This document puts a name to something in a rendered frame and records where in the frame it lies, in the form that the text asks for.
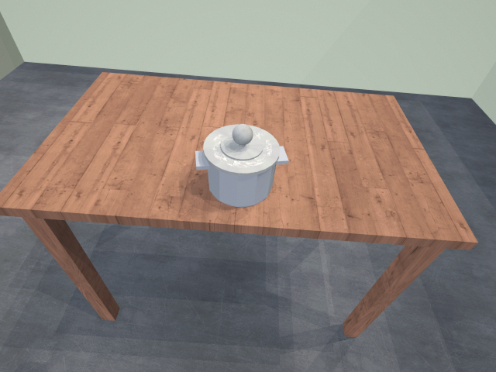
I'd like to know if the pot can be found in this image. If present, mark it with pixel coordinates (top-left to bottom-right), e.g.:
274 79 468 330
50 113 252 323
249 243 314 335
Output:
195 146 289 207

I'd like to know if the knob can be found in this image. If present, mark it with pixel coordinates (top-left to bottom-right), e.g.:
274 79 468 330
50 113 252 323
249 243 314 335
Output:
232 124 253 145

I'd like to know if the lid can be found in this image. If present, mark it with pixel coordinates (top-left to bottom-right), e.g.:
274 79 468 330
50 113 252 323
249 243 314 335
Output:
203 124 280 176

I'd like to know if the table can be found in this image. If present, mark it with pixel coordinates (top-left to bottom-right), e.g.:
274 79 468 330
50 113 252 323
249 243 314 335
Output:
0 72 478 337

